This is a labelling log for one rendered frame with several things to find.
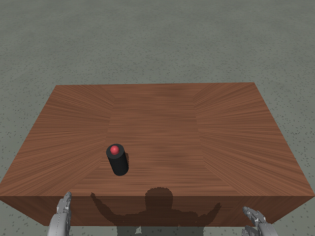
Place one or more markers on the right robot hand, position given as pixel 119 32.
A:
pixel 264 228

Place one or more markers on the bottle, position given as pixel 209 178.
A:
pixel 117 158

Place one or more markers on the left robot hand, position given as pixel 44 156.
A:
pixel 60 222

